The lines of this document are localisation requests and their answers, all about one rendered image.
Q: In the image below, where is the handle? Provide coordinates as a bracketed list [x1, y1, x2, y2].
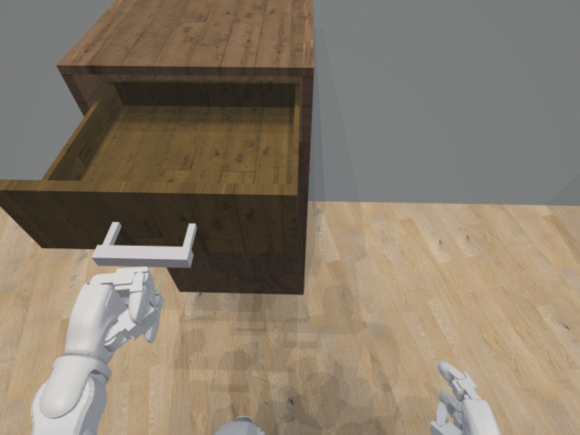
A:
[92, 222, 197, 268]

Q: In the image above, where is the drawer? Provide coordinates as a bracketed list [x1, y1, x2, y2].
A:
[0, 79, 300, 254]

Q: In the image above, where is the left robot shin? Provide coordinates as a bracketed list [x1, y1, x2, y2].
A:
[236, 416, 255, 425]

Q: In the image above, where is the left robot hand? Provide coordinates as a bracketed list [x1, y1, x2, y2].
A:
[64, 266, 164, 364]

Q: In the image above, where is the cabinet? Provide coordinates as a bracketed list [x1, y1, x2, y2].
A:
[56, 0, 314, 295]

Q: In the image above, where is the right robot hand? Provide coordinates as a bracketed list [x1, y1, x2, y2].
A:
[430, 361, 501, 435]

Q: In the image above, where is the left robot forearm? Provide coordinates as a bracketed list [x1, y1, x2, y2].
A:
[31, 353, 111, 435]

